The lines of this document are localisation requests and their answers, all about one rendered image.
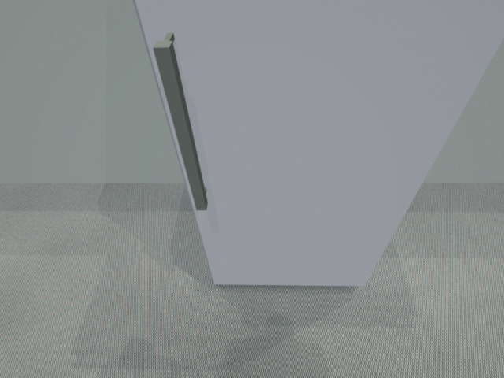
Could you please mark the fridge door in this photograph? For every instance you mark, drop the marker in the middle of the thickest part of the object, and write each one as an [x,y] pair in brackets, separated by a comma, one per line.
[316,122]

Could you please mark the handle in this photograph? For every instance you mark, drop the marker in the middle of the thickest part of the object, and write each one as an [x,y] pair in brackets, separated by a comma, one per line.
[170,77]

